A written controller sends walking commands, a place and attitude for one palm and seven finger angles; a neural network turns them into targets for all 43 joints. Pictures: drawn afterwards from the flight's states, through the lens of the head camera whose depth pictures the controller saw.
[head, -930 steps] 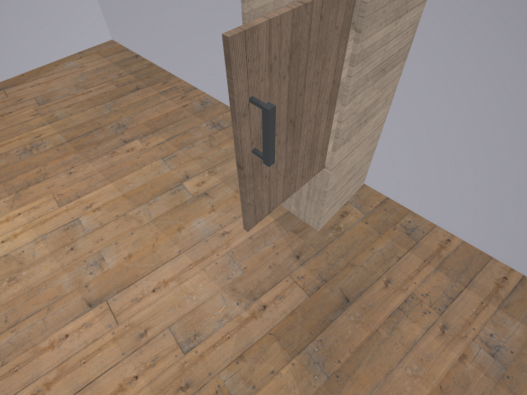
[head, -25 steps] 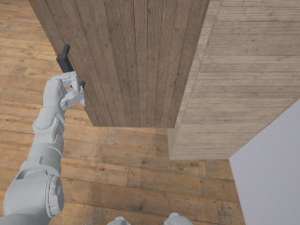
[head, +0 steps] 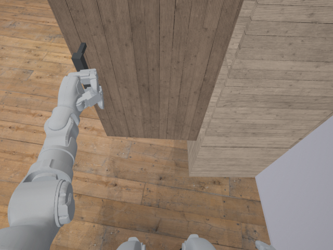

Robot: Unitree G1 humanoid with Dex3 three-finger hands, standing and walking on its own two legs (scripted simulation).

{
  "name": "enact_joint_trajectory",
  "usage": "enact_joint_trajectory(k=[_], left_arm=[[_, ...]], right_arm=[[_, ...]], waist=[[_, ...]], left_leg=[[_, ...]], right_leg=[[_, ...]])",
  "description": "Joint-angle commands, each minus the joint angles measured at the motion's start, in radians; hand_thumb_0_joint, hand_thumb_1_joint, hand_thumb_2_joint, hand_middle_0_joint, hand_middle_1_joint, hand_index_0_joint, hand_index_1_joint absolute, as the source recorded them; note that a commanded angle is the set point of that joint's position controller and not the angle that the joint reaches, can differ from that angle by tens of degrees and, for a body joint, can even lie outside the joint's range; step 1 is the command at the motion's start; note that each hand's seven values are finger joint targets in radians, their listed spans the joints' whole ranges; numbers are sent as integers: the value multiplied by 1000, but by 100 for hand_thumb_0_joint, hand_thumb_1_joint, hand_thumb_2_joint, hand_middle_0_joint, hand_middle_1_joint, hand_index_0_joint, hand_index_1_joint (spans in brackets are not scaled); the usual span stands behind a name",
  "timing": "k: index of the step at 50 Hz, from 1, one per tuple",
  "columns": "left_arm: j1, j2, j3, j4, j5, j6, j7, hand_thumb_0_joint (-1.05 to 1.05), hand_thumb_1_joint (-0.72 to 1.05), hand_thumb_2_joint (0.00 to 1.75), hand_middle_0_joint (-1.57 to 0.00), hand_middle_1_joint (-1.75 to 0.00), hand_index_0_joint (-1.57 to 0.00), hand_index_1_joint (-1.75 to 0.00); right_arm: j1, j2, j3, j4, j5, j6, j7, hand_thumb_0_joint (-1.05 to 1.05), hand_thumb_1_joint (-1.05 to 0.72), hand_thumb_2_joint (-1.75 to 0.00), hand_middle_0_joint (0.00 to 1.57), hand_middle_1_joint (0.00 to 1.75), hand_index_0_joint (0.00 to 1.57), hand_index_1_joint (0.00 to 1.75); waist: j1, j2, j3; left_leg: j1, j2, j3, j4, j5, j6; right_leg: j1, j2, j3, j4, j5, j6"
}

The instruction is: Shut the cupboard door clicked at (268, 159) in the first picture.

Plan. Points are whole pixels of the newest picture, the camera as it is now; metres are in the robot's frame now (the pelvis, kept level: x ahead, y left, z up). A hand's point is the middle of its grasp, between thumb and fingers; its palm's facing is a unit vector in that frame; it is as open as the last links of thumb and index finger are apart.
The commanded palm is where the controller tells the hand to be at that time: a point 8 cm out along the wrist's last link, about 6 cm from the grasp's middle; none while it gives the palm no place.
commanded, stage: push the door shut along its arc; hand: left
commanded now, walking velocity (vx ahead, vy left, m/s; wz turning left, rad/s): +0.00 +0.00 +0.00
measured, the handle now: (89, 75) +0.54 +0.19 +0.08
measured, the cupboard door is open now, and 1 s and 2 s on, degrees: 88 69 65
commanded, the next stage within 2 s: pull the fist back off the door in 1.18 s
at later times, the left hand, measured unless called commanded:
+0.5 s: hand (104, 78) +0.51 +0.14 +0.09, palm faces -0.22 -0.98 +0.00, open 3.2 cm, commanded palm +0.52 +0.18 +0.08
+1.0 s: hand (119, 63) +0.57 +0.11 +0.09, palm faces -0.35 -0.94 +0.00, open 3.1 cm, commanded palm +0.59 +0.13 +0.08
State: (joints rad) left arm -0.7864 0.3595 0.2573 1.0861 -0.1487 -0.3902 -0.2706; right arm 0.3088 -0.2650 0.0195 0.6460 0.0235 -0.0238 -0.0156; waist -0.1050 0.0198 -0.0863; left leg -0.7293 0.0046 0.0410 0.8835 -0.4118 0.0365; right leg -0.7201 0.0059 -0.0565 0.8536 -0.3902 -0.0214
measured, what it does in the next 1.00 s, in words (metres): stands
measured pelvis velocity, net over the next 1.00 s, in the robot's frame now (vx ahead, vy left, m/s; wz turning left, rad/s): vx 0.00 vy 0.01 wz -0.02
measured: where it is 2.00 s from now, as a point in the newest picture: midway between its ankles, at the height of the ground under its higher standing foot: outside the picture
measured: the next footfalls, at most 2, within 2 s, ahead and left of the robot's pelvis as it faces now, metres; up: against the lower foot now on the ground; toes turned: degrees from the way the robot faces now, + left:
none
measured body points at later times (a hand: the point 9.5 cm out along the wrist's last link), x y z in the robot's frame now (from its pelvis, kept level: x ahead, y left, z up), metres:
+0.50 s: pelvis -0.01 +0.00 -0.01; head +0.12 +0.01 +0.42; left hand +0.52 +0.20 +0.09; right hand -0.03 -0.27 -0.12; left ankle +0.01 +0.09 -0.69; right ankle +0.01 -0.11 -0.69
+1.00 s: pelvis +0.00 +0.01 -0.03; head +0.17 +0.03 +0.38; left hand +0.58 +0.16 +0.09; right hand -0.05 -0.26 -0.13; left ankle +0.01 +0.09 -0.69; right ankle +0.01 -0.11 -0.69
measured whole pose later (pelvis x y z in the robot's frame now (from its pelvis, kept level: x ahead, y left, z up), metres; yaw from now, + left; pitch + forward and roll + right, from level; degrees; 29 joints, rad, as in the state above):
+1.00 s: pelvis +0.00 +0.01 -0.03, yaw -1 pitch +26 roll -4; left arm -1.34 0.60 0.23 1.36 -0.07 -0.21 -0.44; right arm 0.41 -0.29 0.04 0.70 -0.03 -0.06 -0.02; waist -0.25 0.05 -0.07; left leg -1.07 0.03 0.01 1.08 -0.47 0.05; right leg -1.02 0.02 -0.09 0.99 -0.42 -0.01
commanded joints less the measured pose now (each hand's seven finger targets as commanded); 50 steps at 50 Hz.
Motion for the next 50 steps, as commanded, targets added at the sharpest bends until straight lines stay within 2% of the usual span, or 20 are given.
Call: enact_joint_trajectory(k=[1, 5, 7, 13, 14, 16, 17, 21, 22, 24, 26, 29, 33, 37, 39, 40, 43, 45, 49, 50], left_arm=[[-538, 231, 36, -130, -11, -47, -25, 0, 90, 90, -130, -150, -130, -150], [-641, 235, 19, -137, 1, -44, -53, 0, 90, 90, -130, -150, -130, -150], [-648, 261, 35, -119, -3, -36, -69, 0, 90, 90, -130, -150, -130, -150], [-720, 273, 16, -84, 0, -11, -117, 0, 90, 90, -130, -150, -130, -150], [-726, 303, 36, -75, 2, -6, -122, 0, 90, 90, -130, -150, -130, -150], [-775, 285, 2, -75, 5, 3, -139, 0, 90, 90, -130, -150, -130, -150], [-776, 311, 25, -76, 6, 4, -143, 0, 90, 90, -130, -150, -130, -150], [-821, 256, -23, -62, 1, 23, -158, 0, 90, 90, -130, -150, -130, -150], [-837, 299, 14, -52, -1, 29, -157, 0, 90, 90, -130, -150, -130, -150], [-875, 348, 42, -43, 8, 36, -153, 0, 90, 90, -130, -150, -130, -150], [-899, 328, 7, -24, 21, 42, -159, 0, 90, 90, -130, -150, -130, -150], [-917, 385, 46, -10, 30, 49, -166, 0, 90, 90, -130, -150, -130, -150], [-972, 336, -7, 5, 37, 61, -186, 0, 90, 90, -130, -150, -130, -150], [-1021, 387, 29, 20, 37, 83, -196, 0, 90, 90, -130, -150, -130, -150], [-1033, 373, 10, 33, 50, 93, -198, 0, 90, 90, -130, -150, -130, -150], [-1057, 350, -1, 28, 43, 90, -199, 0, 90, 90, -130, -150, -130, -150], [-1089, 345, -18, 37, 60, 106, -193, 0, 90, 90, -130, -150, -130, -150], [-1112, 324, -20, 21, 52, 109, -197, 0, 90, 90, -130, -150, -130, -150], [-1148, 350, -4, 55, 70, 137, -181, 0, 90, 90, -130, -150, -130, -150], [-1172, 356, 2, 50, 70, 135, -176, 0, 90, 90, -130, -150, -130, -150]], right_arm=[[149, -174, -55, -51, 0, -20, -15, 0, -90, -90, 20, 30, 20, 30], [174, -182, -58, -48, -5, -21, -15, 0, -90, -90, 20, 30, 20, 30], [186, -189, -59, -43, -6, -20, -15, 0, -90, -90, 20, 30, 20, 30], [216, -193, -58, -27, -9, -17, -17, 0, -90, -90, 20, 30, 20, 30], [227, -201, -58, -26, -9, -17, -18, 0, -90, -90, 20, 30, 20, 30], [237, -199, -55, -17, -11, -18, -18, 0, -90, -90, 20, 30, 20, 30], [247, -206, -59, -17, -12, -19, -18, 0, -90, -90, 20, 30, 20, 30], [263, -204, -57, -2, -18, -24, -15, 0, -90, -90, 20, 30, 20, 30], [273, -213, -58, 0, -18, -24, -16, 0, -90, -90, 20, 30, 20, 30], [283, -216, -56, 4, -19, -27, -19, 0, -90, -90, 20, 30, 20, 30], [283, -211, -51, 7, -21, -30, -20, 0, -90, -90, 20, 30, 20, 30], [299, -220, -51, 6, -26, -35, -19, 0, -90, -90, 20, 30, 20, 30], [302, -218, -50, 14, -31, -37, -18, 0, -90, -90, 20, 30, 20, 30], [323, -228, -49, 18, -36, -39, -22, 0, -90, -90, 20, 30, 20, 30], [326, -226, -49, 19, -37, -39, -23, 0, -90, -90, 20, 30, 20, 30], [329, -224, -48, 24, -38, -43, -24, 0, -90, -90, 20, 30, 20, 30], [337, -229, -51, 39, -44, -41, -22, 0, -90, -90, 20, 30, 20, 30], [345, -227, -53, 37, -46, -44, -22, 0, -90, -90, 20, 30, 20, 30], [358, -231, -51, 43, -53, -39, -22, 0, -90, -90, 20, 30, 20, 30], [359, -229, -48, 45, -54, -41, -23, 0, -90, -90, 20, 30, 20, 30]], waist=[[-67, 16, -362], [-90, 64, -413], [-95, 50, -442], [-121, 73, -441], [-120, 65, -449], [-135, 104, -440], [-128, 116, -467], [-149, 141, -462], [-151, 107, -464], [-160, 97, -465], [-172, 118, -456], [-171, 127, -476], [-191, 172, -485], [-204, 149, -514], [-208, 161, -516], [-212, 206, -531], [-227, 210, -520], [-226, 235, -569], [-238, 206, -549], [-242, 231, -558]], left_leg=[[241, 8, -84, -82, 272, -12], [264, 9, -94, -59, 291, -9], [256, 11, -95, -50, 285, -8], [224, 10, -96, -27, 268, 0], [214, 12, -98, -26, 263, -1], [238, 13, -106, -18, 278, -1], [249, 15, -110, -15, 279, -3], [295, 18, -121, -3, 314, -4], [264, 20, -122, -1, 293, -2], [218, 17, -114, 7, 273, 4], [219, 17, -116, 17, 283, 5], [203, 21, -115, 32, 284, 4], [238, 24, -128, 55, 321, 1], [230, 29, -131, 77, 349, 3], [215, 28, -132, 85, 345, 3], [255, 28, -140, 92, 374, 0], [279, 37, -158, 103, 393, -4], [325, 37, -164, 113, 452, -7], [283, 39, -169, 126, 431, -6], [295, 38, -170, 131, 449, -6]], right_leg=[[75, 22, 44, -84, 264, -2], [39, 21, 46, -64, 266, -6], [41, 23, 50, -68, 261, -3], [16, 29, 52, -68, 246, -4], [15, 29, 54, -65, 240, -5], [-22, 33, 44, -62, 234, -7], [-32, 34, 46, -59, 222, -10], [-89, 42, 30, -58, 219, -13], [-81, 41, 34, -57, 210, -11], [-62, 40, 43, -58, 206, -8], [-88, 43, 37, -49, 208, -8], [-91, 44, 39, -39, 202, -11], [-154, 49, 28, -22, 208, -14], [-163, 53, 24, -7, 228, -12], [-176, 53, 23, 1, 224, -14], [-208, 54, 16, 11, 230, -18], [-266, 56, 6, 16, 211, -18], [-278, 59, 2, 31, 237, -21], [-296, 61, -4, 40, 225, -19], [-310, 62, -7, 48, 228, -21]])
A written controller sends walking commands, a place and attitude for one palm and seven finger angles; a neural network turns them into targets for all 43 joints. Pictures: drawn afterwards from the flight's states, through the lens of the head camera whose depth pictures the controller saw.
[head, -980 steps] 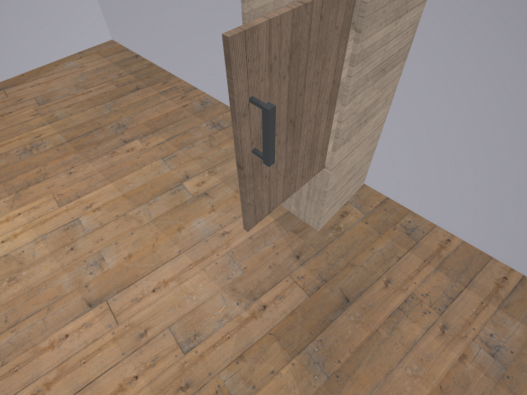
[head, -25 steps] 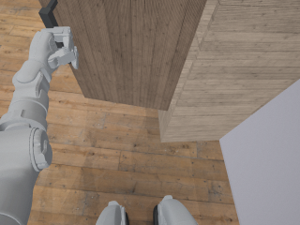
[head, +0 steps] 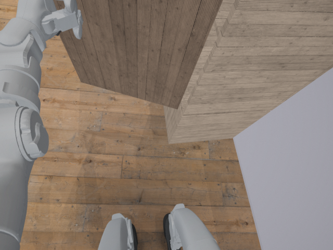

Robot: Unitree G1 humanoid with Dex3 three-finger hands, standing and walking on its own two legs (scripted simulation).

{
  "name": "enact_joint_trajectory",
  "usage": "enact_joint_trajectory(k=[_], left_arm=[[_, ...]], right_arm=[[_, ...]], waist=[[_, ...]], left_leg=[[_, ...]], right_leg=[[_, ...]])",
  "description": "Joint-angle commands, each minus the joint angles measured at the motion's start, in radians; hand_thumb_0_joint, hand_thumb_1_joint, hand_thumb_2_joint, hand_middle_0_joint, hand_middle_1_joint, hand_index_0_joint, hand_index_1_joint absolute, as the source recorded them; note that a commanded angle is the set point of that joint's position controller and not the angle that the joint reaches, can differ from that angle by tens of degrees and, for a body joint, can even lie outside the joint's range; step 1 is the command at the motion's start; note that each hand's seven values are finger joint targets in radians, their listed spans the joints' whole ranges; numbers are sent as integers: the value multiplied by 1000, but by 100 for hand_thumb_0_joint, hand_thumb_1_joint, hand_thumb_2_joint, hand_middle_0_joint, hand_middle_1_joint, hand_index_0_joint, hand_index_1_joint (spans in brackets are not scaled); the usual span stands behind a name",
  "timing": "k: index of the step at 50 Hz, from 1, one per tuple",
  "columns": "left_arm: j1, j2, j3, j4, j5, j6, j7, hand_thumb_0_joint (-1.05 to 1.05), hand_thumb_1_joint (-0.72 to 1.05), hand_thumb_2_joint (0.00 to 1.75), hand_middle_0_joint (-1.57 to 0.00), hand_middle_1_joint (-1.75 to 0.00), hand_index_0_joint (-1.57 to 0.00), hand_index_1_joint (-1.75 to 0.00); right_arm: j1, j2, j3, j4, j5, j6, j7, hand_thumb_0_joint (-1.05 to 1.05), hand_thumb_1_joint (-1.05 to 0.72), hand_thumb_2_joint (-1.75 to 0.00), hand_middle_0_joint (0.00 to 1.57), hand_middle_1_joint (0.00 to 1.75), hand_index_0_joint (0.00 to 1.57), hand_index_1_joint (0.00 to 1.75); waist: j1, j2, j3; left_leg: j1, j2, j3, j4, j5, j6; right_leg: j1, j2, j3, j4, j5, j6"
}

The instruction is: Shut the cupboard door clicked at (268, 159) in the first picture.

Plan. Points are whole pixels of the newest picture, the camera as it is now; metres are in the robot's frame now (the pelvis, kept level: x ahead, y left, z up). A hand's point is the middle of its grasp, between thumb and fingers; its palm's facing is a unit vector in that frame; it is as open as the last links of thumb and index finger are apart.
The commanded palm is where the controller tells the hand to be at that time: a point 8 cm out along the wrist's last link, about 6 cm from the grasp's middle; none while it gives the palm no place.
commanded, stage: push the door shut along its arc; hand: left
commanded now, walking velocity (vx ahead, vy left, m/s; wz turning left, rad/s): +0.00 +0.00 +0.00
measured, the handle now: out of the picture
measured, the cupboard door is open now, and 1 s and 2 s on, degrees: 69 65 65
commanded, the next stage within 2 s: pull the fist back off the door in 0.18 s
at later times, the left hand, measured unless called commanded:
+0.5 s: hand (93, 6) +0.61 +0.08 +0.11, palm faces +0.00 -1.00 -0.03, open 3.0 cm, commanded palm +0.58 +0.11 +0.12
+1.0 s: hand (96, 37) +0.53 +0.08 +0.11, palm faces -0.04 -1.00 -0.02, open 3.1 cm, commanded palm +0.51 +0.12 +0.12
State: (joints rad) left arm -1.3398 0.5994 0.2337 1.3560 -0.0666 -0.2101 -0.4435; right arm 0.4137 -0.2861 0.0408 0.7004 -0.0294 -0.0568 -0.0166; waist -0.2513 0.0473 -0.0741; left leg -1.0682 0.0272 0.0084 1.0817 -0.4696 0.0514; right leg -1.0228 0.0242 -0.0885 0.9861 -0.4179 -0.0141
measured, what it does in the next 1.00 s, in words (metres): stands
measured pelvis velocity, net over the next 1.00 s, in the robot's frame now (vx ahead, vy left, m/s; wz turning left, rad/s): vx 0.02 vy -0.02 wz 0.01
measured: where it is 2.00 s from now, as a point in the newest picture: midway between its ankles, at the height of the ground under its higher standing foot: outside the picture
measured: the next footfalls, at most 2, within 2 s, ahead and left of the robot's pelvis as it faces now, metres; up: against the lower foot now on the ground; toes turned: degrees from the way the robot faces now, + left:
none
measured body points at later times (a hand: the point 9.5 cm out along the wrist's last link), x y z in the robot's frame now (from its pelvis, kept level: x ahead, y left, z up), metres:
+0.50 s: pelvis +0.01 -0.01 +0.00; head +0.19 +0.00 +0.42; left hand +0.61 +0.13 +0.12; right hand -0.07 -0.24 -0.09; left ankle +0.01 +0.08 -0.66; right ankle +0.02 -0.12 -0.66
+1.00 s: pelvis +0.02 -0.02 +0.03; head +0.14 -0.02 +0.46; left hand +0.53 +0.13 +0.12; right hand +0.01 -0.29 -0.09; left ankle +0.01 +0.08 -0.66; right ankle +0.02 -0.12 -0.66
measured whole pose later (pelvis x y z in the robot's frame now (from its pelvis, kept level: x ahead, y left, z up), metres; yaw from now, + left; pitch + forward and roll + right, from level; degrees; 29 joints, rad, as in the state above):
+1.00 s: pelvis +0.02 -0.02 +0.03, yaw +0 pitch +21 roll -1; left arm -0.98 0.31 0.26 1.17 -0.06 -0.41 -0.04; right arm 0.41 -0.28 -0.02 0.65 -0.04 0.01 0.06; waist -0.17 0.04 -0.10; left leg -0.85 0.03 0.03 0.93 -0.44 0.02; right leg -0.84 0.03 -0.06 0.88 -0.41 -0.04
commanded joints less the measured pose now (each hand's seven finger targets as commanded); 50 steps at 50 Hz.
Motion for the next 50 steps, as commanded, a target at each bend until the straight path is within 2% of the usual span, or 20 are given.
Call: enact_joint_trajectory(k=[1, 5, 9, 14, 15, 16, 17, 19, 20, 21, 23, 26, 29, 31, 34, 38, 42, 45, 48, 50], left_arm=[[-618, 134, 27, -203, 3, -42, 3, 0, 90, 90, -130, -150, -130, -150], [-611, 210, 85, -197, 23, -44, 19, 0, 90, 90, -130, -150, -130, -150], [-606, 291, 112, -167, 61, -31, 21, 0, 90, 90, -130, -150, -130, -150], [-627, 260, 77, -178, 56, -17, -15, 0, 90, 90, -130, -150, -130, -150], [-596, 300, 307, -198, -33, 3, 173, 0, 90, 90, -130, -150, -130, -150], [-526, 234, 254, -186, -12, 13, 258, 0, 90, 90, -130, -150, -130, -150], [-508, 168, 245, -218, -7, 3, 335, 0, 90, 90, -130, -150, -130, -150], [-496, 110, 202, -314, 67, -60, 467, 0, 90, 90, -130, -150, -130, -150], [-494, 69, 149, -338, 108, -95, 489, 0, 90, 90, -130, -150, -130, -150], [-471, 57, 122, -346, 138, -115, 491, 0, 90, 90, -130, -150, -130, -150], [-481, 37, 97, -367, 131, -134, 466, 0, 90, 90, -130, -150, -130, -150], [-451, 98, 150, -330, 100, -130, 426, 0, 90, 90, -130, -150, -130, -150], [-379, 98, 171, -345, 77, -156, 424, 0, 90, 90, -130, -150, -130, -150], [-318, 52, 145, -334, 69, -183, 424, 0, 90, 90, -130, -150, -130, -150], [-221, -18, 100, -281, 59, -192, 417, 0, 90, 90, -130, -150, -130, -150], [-160, -43, 93, -264, 31, -193, 398, 0, 90, 90, -130, -150, -130, -150], [-186, -92, 49, -337, 14, -229, 390, 0, 90, 90, -130, -150, -130, -150], [-191, -117, 33, -422, 1, -267, 390, 0, 90, 90, -130, -150, -130, -150], [-142, -137, 28, -424, -3, -272, 396, 0, 90, 90, -130, -150, -130, -150], [-112, -107, 51, -425, -2, -268, 402, 0, 90, 90, -130, -150, -130, -150]], right_arm=[[255, -207, -67, -8, -2, -6, -20, 0, -90, -90, 20, 30, 20, 30], [275, -206, -63, -31, -10, -2, -16, 0, -90, -90, 20, 30, 20, 30], [289, -203, -55, -55, -13, 13, -16, 0, -90, -90, 20, 30, 20, 30], [298, -199, -62, -46, -8, 18, -21, 0, -90, -90, 20, 30, 20, 30], [344, -174, -46, -82, -20, 13, -6, 0, -90, -90, 20, 30, 20, 30], [349, -172, -45, -94, -26, 11, 18, 0, -90, -90, 20, 30, 20, 30], [358, -166, -55, -95, -38, 13, 35, 0, -90, -90, 20, 30, 20, 30], [364, -159, -65, -87, -62, 17, 70, 0, -90, -90, 20, 30, 20, 30], [374, -156, -72, -75, -67, 19, 83, 0, -90, -90, 20, 30, 20, 30], [375, -162, -82, -65, -67, 26, 92, 0, -90, -90, 20, 30, 20, 30], [366, -168, -93, -61, -58, 41, 97, 0, -90, -90, 20, 30, 20, 30], [356, -170, -89, -59, -42, 58, 85, 0, -90, -90, 20, 30, 20, 30], [335, -159, -86, -76, -35, 61, 78, 0, -90, -90, 20, 30, 20, 30], [318, -151, -85, -77, -31, 58, 77, 0, -90, -90, 20, 30, 20, 30], [300, -151, -91, -80, -24, 62, 78, 0, -90, -90, 20, 30, 20, 30], [272, -154, -95, -87, -13, 65, 70, 0, -90, -90, 20, 30, 20, 30], [237, -147, -97, -91, -7, 61, 64, 0, -90, -90, 20, 30, 20, 30], [216, -143, -104, -95, -5, 56, 61, 0, -90, -90, 20, 30, 20, 30], [190, -139, -106, -88, 0, 58, 61, 0, -90, -90, 20, 30, 20, 30], [183, -142, -106, -91, 4, 61, 55, 0, -90, -90, 20, 30, 20, 30]], waist=[[-93, 211, -561], [-83, 202, -617], [-90, 132, -606], [-98, 162, -621], [-44, 212, -634], [-40, 173, -681], [-48, 132, -667], [-41, 155, -657], [-53, 165, -666], [-48, 170, -675], [-47, 185, -697], [-27, 165, -671], [1, 125, -635], [5, 111, -583], [0, 29, -501], [12, -25, -451], [14, 5, -469], [35, 72, -544], [48, 47, -552], [63, 30, -548]], left_leg=[[627, 17, -139, -63, 507, -24], [590, 9, -124, -44, 534, -19], [449, -1, -86, -28, 483, -5], [473, -1, -79, -28, 498, -5], [457, 17, -98, -46, 544, -15], [465, 17, -98, -61, 567, -23], [470, 21, -100, -63, 579, -25], [479, 19, -91, -61, 573, -28], [522, 19, -102, -63, 605, -30], [557, 21, -104, -70, 612, -34], [603, 14, -99, -95, 604, -38], [574, 0, -73, -128, 559, -30], [554, -8, -59, -161, 543, -27], [549, -9, -52, -173, 532, -26], [490, -17, -34, -195, 456, -19], [450, -28, -16, -214, 397, -14], [489, -29, -21, -215, 388, -16], [575, -27, -28, -206, 443, -23], [590, -24, -31, -204, 457, -26], [573, -29, -26, -213, 439, -24]], right_leg=[[-16, 43, 25, -83, 250, -27], [38, 49, 26, -60, 295, -29], [149, 49, 44, -60, 355, -18], [152, 52, 43, -67, 385, -19], [187, 41, 44, -77, 408, -20], [220, 41, 42, -74, 428, -8], [215, 37, 36, -78, 439, 1], [196, 34, 41, -77, 430, 5], [180, 34, 35, -74, 437, 3], [179, 35, 40, -85, 434, 1], [218, 38, 44, -110, 442, -3], [306, 39, 55, -141, 472, -5], [379, 40, 60, -161, 499, -6], [376, 37, 60, -171, 499, -4], [401, 35, 67, -193, 480, 1], [435, 28, 79, -210, 470, 3], [415, 22, 81, -202, 450, 3], [409, 21, 75, -180, 468, -4], [408, 21, 74, -179, 473, -1], [438, 20, 75, -179, 468, -2]])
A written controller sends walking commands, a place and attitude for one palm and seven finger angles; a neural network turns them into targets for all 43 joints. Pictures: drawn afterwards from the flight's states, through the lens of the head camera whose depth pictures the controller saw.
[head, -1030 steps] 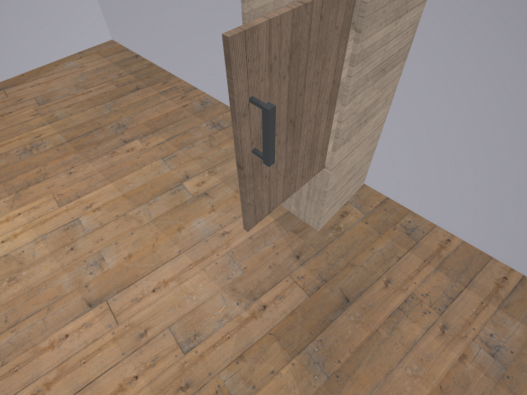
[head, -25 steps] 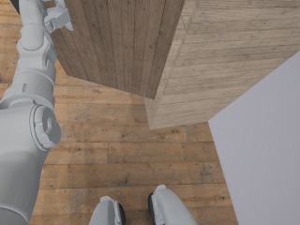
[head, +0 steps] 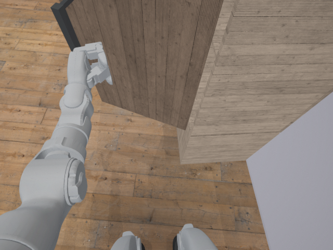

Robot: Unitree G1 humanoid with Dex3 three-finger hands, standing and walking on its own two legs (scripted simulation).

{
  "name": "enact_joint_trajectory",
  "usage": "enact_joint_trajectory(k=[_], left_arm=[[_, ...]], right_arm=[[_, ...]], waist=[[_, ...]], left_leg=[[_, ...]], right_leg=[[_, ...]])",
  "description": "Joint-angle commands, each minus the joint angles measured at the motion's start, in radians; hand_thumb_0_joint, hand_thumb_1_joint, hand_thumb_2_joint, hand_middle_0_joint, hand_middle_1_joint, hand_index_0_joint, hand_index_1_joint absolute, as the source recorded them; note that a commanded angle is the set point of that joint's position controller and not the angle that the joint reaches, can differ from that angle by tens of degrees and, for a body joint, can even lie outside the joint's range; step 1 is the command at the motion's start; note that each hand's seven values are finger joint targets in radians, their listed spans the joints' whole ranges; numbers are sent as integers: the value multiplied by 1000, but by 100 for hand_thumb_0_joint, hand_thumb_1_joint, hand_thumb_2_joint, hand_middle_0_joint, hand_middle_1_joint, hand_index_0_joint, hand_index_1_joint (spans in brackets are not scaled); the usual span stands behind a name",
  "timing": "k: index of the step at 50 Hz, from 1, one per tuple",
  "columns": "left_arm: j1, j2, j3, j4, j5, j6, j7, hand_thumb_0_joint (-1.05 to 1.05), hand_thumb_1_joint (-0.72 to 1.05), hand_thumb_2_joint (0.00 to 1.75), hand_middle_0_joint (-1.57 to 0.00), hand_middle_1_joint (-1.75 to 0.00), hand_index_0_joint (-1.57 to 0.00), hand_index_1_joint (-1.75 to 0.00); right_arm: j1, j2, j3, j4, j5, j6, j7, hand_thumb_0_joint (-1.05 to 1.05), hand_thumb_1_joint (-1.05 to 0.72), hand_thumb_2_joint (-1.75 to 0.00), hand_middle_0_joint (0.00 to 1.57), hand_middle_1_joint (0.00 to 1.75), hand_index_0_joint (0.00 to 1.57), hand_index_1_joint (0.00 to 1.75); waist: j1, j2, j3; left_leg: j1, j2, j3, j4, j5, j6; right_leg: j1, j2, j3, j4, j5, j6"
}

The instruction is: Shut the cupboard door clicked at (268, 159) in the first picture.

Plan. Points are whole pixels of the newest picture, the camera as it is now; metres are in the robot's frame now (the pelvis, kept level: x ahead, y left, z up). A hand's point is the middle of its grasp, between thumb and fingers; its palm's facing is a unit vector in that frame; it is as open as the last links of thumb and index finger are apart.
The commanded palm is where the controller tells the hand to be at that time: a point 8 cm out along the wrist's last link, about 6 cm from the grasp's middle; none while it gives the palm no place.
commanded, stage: pull the fist back off the door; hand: left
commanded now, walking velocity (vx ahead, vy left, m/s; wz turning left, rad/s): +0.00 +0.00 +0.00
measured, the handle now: (75, 31) +0.65 +0.18 +0.09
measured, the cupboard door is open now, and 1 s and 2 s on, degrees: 65 65 65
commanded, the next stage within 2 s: draw the hand back to the body in 0.16 s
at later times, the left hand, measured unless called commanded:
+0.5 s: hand (97, 83) +0.46 +0.11 +0.11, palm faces -0.03 -1.00 -0.04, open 3.1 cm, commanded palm +0.41 +0.17 +0.12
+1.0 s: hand (27, 147) +0.30 +0.19 +0.16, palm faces +0.17 -0.96 -0.21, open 3.2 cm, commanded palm +0.26 +0.24 +0.18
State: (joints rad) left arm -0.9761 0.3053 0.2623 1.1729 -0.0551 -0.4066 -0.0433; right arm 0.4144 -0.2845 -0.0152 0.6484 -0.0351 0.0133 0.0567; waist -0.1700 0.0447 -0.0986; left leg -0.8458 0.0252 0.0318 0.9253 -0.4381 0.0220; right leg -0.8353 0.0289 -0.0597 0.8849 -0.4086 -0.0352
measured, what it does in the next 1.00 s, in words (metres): rises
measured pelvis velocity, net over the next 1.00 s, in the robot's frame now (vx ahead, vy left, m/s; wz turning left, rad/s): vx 0.00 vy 0.00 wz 0.01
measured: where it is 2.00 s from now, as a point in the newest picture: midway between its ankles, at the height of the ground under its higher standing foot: outside the picture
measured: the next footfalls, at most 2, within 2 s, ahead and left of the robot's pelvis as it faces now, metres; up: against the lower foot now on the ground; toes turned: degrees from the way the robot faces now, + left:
none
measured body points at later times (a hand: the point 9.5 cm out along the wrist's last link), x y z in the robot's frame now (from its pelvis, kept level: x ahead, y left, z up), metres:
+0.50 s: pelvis +0.00 -0.01 +0.02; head +0.07 -0.03 +0.46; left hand +0.45 +0.16 +0.12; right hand +0.02 -0.26 -0.12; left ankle -0.01 +0.10 -0.69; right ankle +0.00 -0.10 -0.69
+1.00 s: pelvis +0.00 +0.00 +0.05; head -0.01 -0.03 +0.50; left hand +0.29 +0.24 +0.17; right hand +0.20 -0.23 -0.03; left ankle -0.01 +0.10 -0.69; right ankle +0.00 -0.10 -0.69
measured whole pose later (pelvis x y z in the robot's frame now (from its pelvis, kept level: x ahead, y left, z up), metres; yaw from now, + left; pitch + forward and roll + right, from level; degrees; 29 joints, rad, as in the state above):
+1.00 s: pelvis +0.00 +0.00 +0.05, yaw +1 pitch +0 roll +0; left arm -0.06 0.26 0.10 0.17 -0.09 -0.11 0.02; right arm 0.15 -0.24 0.03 0.59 0.04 -0.01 -0.08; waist 0.03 0.05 -0.02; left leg -0.21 -0.01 0.05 0.48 -0.26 0.02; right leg -0.23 0.01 -0.04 0.49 -0.26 -0.03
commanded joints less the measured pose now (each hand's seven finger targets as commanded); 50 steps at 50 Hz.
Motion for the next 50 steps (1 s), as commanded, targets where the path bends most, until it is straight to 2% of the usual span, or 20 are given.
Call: enact_joint_trajectory(k=[1, 4, 14, 17, 19, 21, 23, 24, 26, 27, 29, 32, 35, 37, 39, 40, 41, 42, 45, 50], left_arm=[[-475, 178, 11, -256, -11, -70, 3, 0, 90, 90, -130, -150, -130, -150], [-418, 138, -7, -262, -21, -65, 6, 0, 90, 90, -130, -150, -130, -150], [-443, 142, -13, -177, -18, -69, 8, 0, 90, 90, -130, -150, -130, -150], [-290, 213, 70, -293, -37, -87, -5, 0, 90, 90, -130, -150, -130, -150], [-191, 183, 42, -376, -47, -77, -30, 0, 90, 90, -130, -150, -130, -150], [-68, 163, 31, -431, -68, -47, -50, 0, 90, 90, -130, -150, -130, -150], [4, 189, 51, -501, -91, -10, -65, 0, 90, 90, -130, -150, -130, -150], [10, 173, 33, -544, -103, 6, -72, 0, 90, 90, -130, -150, -130, -150], [27, 159, 12, -684, -122, 7, -83, 0, 90, 90, -130, -150, -130, -150], [60, 160, 8, -706, -130, 13, -87, 0, 90, 90, -130, -150, -130, -150], [97, 118, -35, -773, -145, 21, -102, 0, 90, 90, -130, -150, -130, -150], [182, 129, -39, -788, -163, 59, -129, 0, 90, 90, -130, -150, -130, -150], [273, 141, -35, -866, -183, 100, -158, 0, 90, 90, -127, -147, -127, -147], [318, 131, -39, -897, -203, 128, -177, 0, 90, 90, -122, -141, -122, -141], [348, 127, -43, -958, -213, 149, -191, 0, 90, 90, -116, -135, -116, -135], [387, 152, -88, -1079, -111, 156, -86, 0, 90, 90, -113, -132, -113, -132], [435, 109, -109, -1105, -93, 174, -31, 0, 90, 90, -111, -129, -111, -129], [504, 98, -120, -1117, -79, 197, 6, 0, 90, 90, -108, -126, -108, -126], [600, 141, -82, -1169, -53, 236, 71, 0, 90, 90, -100, -117, -100, -117], [693, 155, -58, -1341, -27, 261, 110, 0, 90, 90, -86, -102, -86, -102]], right_arm=[[169, -140, -48, -43, 12, -7, -20, 0, -90, -90, 20, 30, 20, 30], [149, -132, -47, -54, 16, -5, -22, 0, -90, -90, 20, 30, 20, 30], [119, -133, -37, -41, 19, -23, -35, 0, -90, -90, 20, 30, 20, 30], [103, -131, -41, -85, 24, -22, -34, 0, -90, -90, 20, 30, 20, 30], [84, -118, -38, -116, 34, -18, -34, 0, -90, -90, 20, 30, 20, 30], [65, -114, -40, -137, 50, -15, -37, 0, -90, -90, 20, 30, 20, 30], [44, -118, -40, -152, 61, -11, -48, 0, -90, -90, 20, 30, 20, 30], [26, -115, -39, -156, 67, -12, -54, 0, -90, -90, 20, 30, 20, 30], [-9, -105, -37, -164, 75, -24, -67, 0, -90, -90, 20, 30, 20, 30], [-23, -102, -35, -160, 76, -29, -72, 0, -90, -90, 20, 30, 20, 30], [-53, -95, -32, -159, 79, -46, -80, 0, -90, -90, 20, 30, 20, 30], [-95, -100, -26, -148, 88, -63, -96, 0, -90, -90, 20, 30, 20, 30], [-145, -98, -18, -169, 94, -78, -104, 0, -90, -90, 20, 30, 20, 30], [-182, -94, -9, -177, 99, -89, -111, 0, -90, -90, 20, 30, 20, 30], [-218, -91, -3, -192, 103, -103, -117, 0, -90, -90, 20, 30, 20, 30], [-254, -63, -8, -200, 96, -85, -130, 0, -90, -90, 20, 30, 20, 30], [-278, -51, -1, -203, 93, -82, -139, 0, -90, -90, 20, 30, 20, 30], [-282, -59, -2, -189, 90, -76, -142, 0, -90, -90, 20, 30, 20, 30], [-297, -63, 5, -179, 83, -61, -153, 0, -90, -90, 20, 30, 20, 30], [-336, -47, 21, -184, 70, -61, -153, 0, -90, -90, 20, 30, 20, 30]], waist=[[-20, 41, -520], [-7, -9, -494], [-24, -50, -400], [65, 8, -548], [86, -30, -552], [102, -65, -495], [112, -116, -446], [104, -129, -407], [113, -55, -412], [116, -41, -375], [110, -48, -334], [114, -41, -248], [140, -17, -248], [148, -61, -213], [157, -46, -195], [172, -54, -202], [162, -57, -151], [168, -37, -116], [177, -110, -86], [189, 8, -82]], left_leg=[[348, -26, -48, -63, 409, 5], [335, -29, -43, -78, 394, 6], [265, -34, -38, -95, 277, 9], [351, -37, -24, -109, 390, 4], [344, -38, -9, -128, 420, 9], [338, -35, 3, -159, 409, 13], [315, -38, 15, -194, 359, 18], [322, -38, 20, -210, 332, 20], [394, -36, 20, -234, 344, 21], [412, -35, 18, -242, 329, 21], [446, -32, 15, -265, 303, 23], [465, -30, 3, -301, 249, 21], [494, -35, 1, -327, 242, 22], [502, -32, -6, -350, 235, 21], [534, -32, -11, -367, 236, 21], [581, -29, -2, -405, 263, 20], [594, -26, -3, -427, 246, 19], [612, -19, -8, -452, 244, 16], [640, -13, -12, -500, 264, 20], [740, -10, -9, -557, 346, 12]], right_leg=[[255, 12, 49, -78, 469, 21], [286, 13, 47, -87, 473, 21], [257, 6, 62, -107, 386, 25], [376, 6, 62, -92, 490, 15], [451, 8, 64, -102, 556, 18], [487, 9, 63, -132, 575, 22], [544, 4, 71, -168, 569, 29], [549, 2, 76, -192, 556, 34], [554, 0, 74, -210, 540, 30], [542, 1, 72, -224, 513, 29], [529, 0, 71, -254, 469, 31], [504, -5, 66, -290, 383, 30], [551, -17, 75, -316, 358, 26], [558, -20, 66, -330, 343, 27], [558, -20, 60, -340, 332, 23], [594, -49, 100, -395, 309, 20], [579, -46, 97, -426, 281, 30], [593, -44, 83, -433, 268, 24], [662, -42, 75, -477, 281, 25], [729, -39, 59, -517, 346, 16]])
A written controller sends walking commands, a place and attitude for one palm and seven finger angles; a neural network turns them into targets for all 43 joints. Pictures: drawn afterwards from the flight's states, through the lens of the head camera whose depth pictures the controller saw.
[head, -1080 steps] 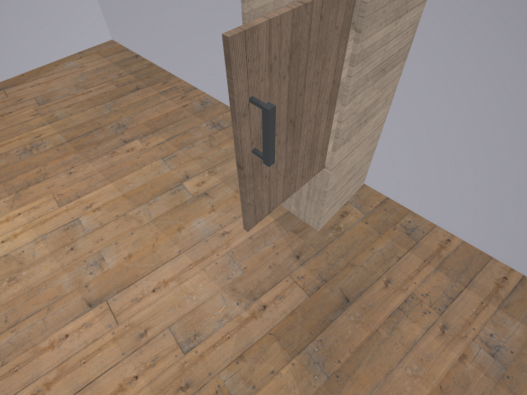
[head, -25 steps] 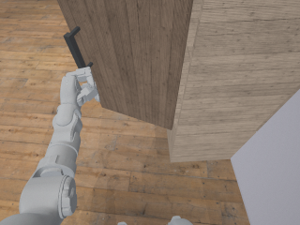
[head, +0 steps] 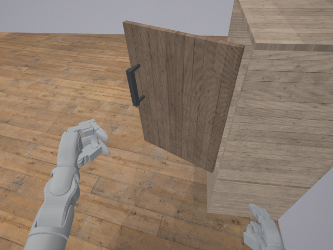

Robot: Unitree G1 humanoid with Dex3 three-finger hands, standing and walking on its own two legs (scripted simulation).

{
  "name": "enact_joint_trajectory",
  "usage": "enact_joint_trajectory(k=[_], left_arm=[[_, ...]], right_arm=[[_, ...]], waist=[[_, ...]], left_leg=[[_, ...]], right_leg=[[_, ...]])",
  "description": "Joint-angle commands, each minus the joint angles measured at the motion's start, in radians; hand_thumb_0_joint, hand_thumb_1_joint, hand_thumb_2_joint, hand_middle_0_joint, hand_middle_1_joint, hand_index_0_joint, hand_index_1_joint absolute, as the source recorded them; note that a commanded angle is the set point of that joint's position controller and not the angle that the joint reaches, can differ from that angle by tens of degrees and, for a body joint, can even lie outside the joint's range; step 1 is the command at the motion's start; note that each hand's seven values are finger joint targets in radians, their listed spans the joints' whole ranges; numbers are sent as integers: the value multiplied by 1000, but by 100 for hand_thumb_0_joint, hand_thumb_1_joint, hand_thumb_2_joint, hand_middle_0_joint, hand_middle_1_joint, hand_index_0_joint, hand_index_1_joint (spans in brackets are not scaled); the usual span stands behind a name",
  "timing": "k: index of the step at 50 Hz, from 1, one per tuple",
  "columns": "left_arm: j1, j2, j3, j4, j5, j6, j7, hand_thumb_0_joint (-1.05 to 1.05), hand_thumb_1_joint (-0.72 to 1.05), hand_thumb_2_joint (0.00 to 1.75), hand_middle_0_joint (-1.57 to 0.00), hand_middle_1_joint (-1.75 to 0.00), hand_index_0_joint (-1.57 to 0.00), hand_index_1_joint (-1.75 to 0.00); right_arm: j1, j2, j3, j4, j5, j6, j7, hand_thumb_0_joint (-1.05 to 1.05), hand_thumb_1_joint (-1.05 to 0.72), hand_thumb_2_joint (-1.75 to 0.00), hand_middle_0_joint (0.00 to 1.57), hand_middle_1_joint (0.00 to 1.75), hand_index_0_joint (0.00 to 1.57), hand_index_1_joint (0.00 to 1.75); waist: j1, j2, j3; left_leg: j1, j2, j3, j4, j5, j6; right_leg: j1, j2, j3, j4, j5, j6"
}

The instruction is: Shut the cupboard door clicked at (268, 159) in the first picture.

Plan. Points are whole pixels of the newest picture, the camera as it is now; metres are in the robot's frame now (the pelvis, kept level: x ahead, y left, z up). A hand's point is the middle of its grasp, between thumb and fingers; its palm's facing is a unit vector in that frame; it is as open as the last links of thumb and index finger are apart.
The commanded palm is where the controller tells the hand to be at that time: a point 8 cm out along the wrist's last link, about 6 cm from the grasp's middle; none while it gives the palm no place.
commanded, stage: draw the hand back to the body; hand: left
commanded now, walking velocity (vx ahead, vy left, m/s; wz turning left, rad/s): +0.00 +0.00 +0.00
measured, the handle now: (136, 85) +0.66 +0.17 +0.03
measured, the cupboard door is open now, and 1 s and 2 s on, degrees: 65 65 65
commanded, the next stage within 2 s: step back with the hand held close in 0.86 s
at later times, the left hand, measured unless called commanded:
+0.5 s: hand (24, 177) +0.20 +0.28 +0.16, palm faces +0.45 -0.79 -0.43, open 6.2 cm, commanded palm +0.15 +0.31 +0.18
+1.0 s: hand (22, 179) +0.20 +0.28 +0.16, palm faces +0.46 -0.79 -0.41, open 7.4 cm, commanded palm +0.15 +0.31 +0.18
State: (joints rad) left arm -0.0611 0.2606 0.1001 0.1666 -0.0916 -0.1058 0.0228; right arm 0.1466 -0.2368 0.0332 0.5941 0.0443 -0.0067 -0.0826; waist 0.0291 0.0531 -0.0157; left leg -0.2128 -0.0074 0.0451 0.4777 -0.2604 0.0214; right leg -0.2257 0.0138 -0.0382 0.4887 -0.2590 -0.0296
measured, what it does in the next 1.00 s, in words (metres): stands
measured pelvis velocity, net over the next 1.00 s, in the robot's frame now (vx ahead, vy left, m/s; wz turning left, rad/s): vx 0.01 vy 0.01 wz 0.00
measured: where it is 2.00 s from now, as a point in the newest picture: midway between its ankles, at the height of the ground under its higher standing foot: outside the picture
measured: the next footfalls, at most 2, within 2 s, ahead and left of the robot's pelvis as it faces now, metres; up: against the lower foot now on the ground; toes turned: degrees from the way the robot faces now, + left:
none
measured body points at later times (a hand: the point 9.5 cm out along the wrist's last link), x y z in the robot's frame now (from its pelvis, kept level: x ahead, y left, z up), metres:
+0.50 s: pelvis +0.02 +0.01 +0.01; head +0.00 -0.02 +0.45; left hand +0.17 +0.32 +0.18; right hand +0.20 -0.21 -0.09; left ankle +0.00 +0.11 -0.74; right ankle +0.00 -0.10 -0.74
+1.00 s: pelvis +0.01 +0.01 +0.01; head -0.01 -0.02 +0.46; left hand +0.17 +0.31 +0.19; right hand +0.19 -0.21 -0.09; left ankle +0.00 +0.11 -0.74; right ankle +0.00 -0.10 -0.74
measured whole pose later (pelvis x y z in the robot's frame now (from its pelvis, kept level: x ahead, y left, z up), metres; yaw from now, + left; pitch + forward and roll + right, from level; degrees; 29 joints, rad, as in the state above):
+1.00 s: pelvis +0.01 +0.01 +0.01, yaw +0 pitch -4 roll +0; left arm 0.46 0.34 0.34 -0.35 -0.07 -0.09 0.10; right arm 0.20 -0.22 0.02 0.64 0.00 -0.08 -0.07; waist 0.06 0.08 0.02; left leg -0.08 -0.01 0.04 0.39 -0.24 0.03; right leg -0.08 0.01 -0.04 0.37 -0.22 -0.02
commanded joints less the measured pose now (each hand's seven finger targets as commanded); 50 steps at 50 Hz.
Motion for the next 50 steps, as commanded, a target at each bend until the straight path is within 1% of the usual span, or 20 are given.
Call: enact_joint_trajectory(k=[1, 3, 5, 9, 11, 12, 13, 17, 24, 25, 27, 30, 36, 38, 40, 43, 45, 47, 49, 50], left_arm=[[-203, 205, 115, -369, 15, -39, 49, 0, 90, 90, -83, -99, -83, -99], [-139, 211, 131, -423, 18, -29, 58, 0, 90, 90, -78, -93, -78, -93], [-34, 210, 146, -445, 16, -17, 62, 0, 90, 90, -72, -87, -72, -87], [69, 205, 173, -528, 17, -9, 66, 0, 90, 90, -61, -75, -61, -75], [131, 231, 208, -559, 19, -12, 68, 0, 90, 90, -56, -69, -56, -69], [158, 221, 208, -582, 17, -12, 69, 0, 90, 90, -53, -66, -53, -66], [161, 245, 233, -619, 22, -17, 73, 0, 90, 90, -50, -63, -50, -63], [302, 262, 289, -683, 17, -22, 80, 0, 90, 90, -39, -51, -39, -51], [489, 300, 396, -748, 10, -35, 92, 0, 90, 90, -20, -30, -20, -30], [487, 281, 371, -723, 14, -34, 89, 0, 90, 90, -20, -30, -20, -30], [438, 255, 339, -712, 18, -35, 90, 0, 90, 90, -20, -30, -20, -30], [384, 252, 321, -703, 25, -38, 95, 0, 90, 90, -20, -30, -20, -30], [401, 296, 366, -756, 26, -51, 105, 0, 90, 90, -20, -30, -20, -30], [414, 292, 368, -758, 25, -49, 104, 0, 90, 90, -20, -30, -20, -30], [435, 302, 385, -734, 22, -45, 101, 0, 90, 90, -20, -30, -20, -30], [430, 282, 374, -716, 19, -44, 96, 0, 90, 90, -20, -30, -20, -30], [446, 274, 367, -703, 18, -44, 92, 0, 90, 90, -20, -30, -20, -30], [431, 276, 364, -740, 21, -49, 92, 0, 90, 90, -20, -30, -20, -30], [441, 270, 360, -733, 22, -48, 93, 0, 90, 90, -20, -30, -20, -30], [267, 426, 507, -762, 26, -90, 114, 0, 90, 90, -20, -30, -20, -30]], right_arm=[[-74, -91, -22, -133, -11, -44, -12, 0, -90, -90, 20, 30, 20, 30], [-80, -88, -19, -137, -18, -51, -8, 0, -90, -90, 20, 30, 20, 30], [-82, -90, -23, -137, -25, -52, -5, 0, -90, -90, 20, 30, 20, 30], [-89, -85, -26, -142, -30, -56, 3, 0, -90, -90, 20, 30, 20, 30], [-91, -90, -28, -144, -31, -59, 6, 0, -90, -90, 20, 30, 20, 30], [-93, -85, -31, -142, -30, -61, 6, 0, -90, -90, 20, 30, 20, 30], [-91, -89, -31, -143, -34, -66, 7, 0, -90, -90, 20, 30, 20, 30], [-87, -84, -40, -140, -35, -78, 9, 0, -90, -90, 20, 30, 20, 30], [-81, -80, -52, -133, -34, -101, 8, 0, -90, -90, 20, 30, 20, 30], [-81, -87, -54, -124, -35, -104, 7, 0, -90, -90, 20, 30, 20, 30], [-78, -90, -56, -118, -34, -109, 3, 0, -90, -90, 20, 30, 20, 30], [-77, -99, -58, -110, -34, -118, -2, 0, -90, -90, 20, 30, 20, 30], [-83, -88, -52, -113, -38, -137, -6, 0, -90, -90, 20, 30, 20, 30], [-82, -85, -49, -113, -39, -136, -4, 0, -90, -90, 20, 30, 20, 30], [-81, -87, -51, -109, -40, -134, -3, 0, -90, -90, 20, 30, 20, 30], [-83, -82, -50, -114, -38, -127, -3, 0, -90, -90, 20, 30, 20, 30], [-80, -86, -53, -113, -37, -124, -1, 0, -90, -90, 20, 30, 20, 30], [-82, -85, -55, -118, -37, -125, 0, 0, -90, -90, 20, 30, 20, 30], [-79, -85, -54, -117, -38, -128, 0, 0, -90, -90, 20, 30, 20, 30], [-74, -103, -44, -160, -15, -104, 4, 0, -90, -90, 20, 30, 20, 30]], waist=[[-7, 7, -177], [0, 31, -162], [5, -9, -139], [8, -6, -109], [18, -25, -107], [17, 2, -103], [20, 12, -117], [29, 0, -111], [43, 4, -57], [34, -27, -29], [22, 1, -1], [18, -18, 11], [40, 19, -60], [40, 37, -42], [43, 5, -22], [38, 13, 6], [38, -6, 7], [37, 33, -31], [37, 20, -29], [-5, 70, 73]], left_leg=[[129, 20, -25, -119, 193, 12], [145, 20, -29, -132, 227, 5], [147, 24, -29, -133, 266, 6], [158, 28, -29, -141, 283, 0], [150, 26, -31, -143, 290, 1], [155, 29, -33, -143, 293, -3], [159, 26, -35, -141, 304, -4], [151, 29, -34, -131, 340, -5], [115, 34, -31, -129, 303, -7], [106, 35, -33, -134, 274, -6], [110, 35, -29, -141, 225, -2], [116, 34, -38, -150, 173, 3], [124, 24, -38, -147, 197, 3], [116, 25, -40, -146, 216, -3], [103, 28, -41, -147, 216, -3], [101, 30, -32, -154, 185, -2], [97, 33, -35, -155, 186, -2], [118, 31, -31, -152, 197, -1], [116, 31, -32, -151, 209, -2], [34, 40, -56, -135, 83, 11]], right_leg=[[129, -22, 34, -126, 218, 10], [148, -18, 25, -132, 240, 7], [170, -17, 24, -142, 272, 8], [167, -17, 17, -148, 272, 11], [178, -18, 19, -153, 275, 11], [179, -19, 17, -150, 265, 10], [180, -18, 15, -148, 274, 11], [190, -21, 13, -141, 288, 13], [167, -22, 11, -147, 246, 16], [149, -22, 12, -158, 224, 16], [114, -26, 17, -165, 176, 19], [96, -24, 18, -181, 116, 17], [153, -28, 22, -166, 148, 13], [154, -25, 20, -162, 168, 11], [152, -22, 20, -172, 168, 11], [130, -23, 23, -180, 137, 13], [136, -22, 24, -186, 133, 12], [146, -24, 25, -176, 146, 13], [144, -22, 20, -172, 157, 14], [67, -67, 122, -224, 154, 6]])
